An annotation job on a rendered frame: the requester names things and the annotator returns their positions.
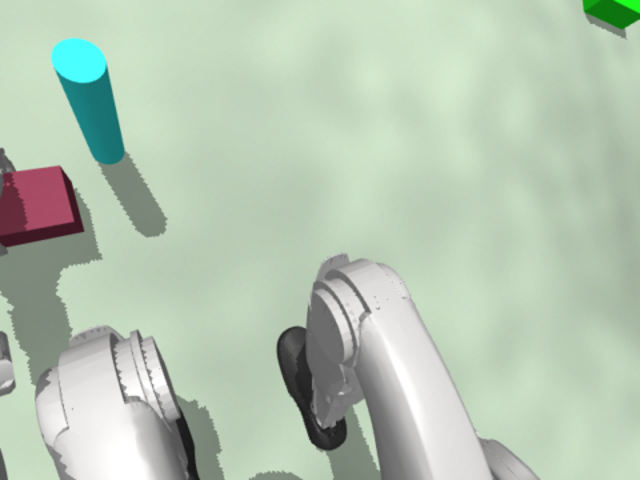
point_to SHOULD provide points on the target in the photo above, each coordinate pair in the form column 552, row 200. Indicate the right robot foot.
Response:
column 291, row 354

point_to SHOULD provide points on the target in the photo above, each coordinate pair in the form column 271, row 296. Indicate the left robot arm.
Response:
column 7, row 384

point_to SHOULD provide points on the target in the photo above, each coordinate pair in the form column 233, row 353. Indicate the left robot hand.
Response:
column 5, row 167

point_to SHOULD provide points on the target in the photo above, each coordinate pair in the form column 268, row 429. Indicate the right robot hand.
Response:
column 504, row 464

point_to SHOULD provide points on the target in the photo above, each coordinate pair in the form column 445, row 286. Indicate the left robot foot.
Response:
column 188, row 446

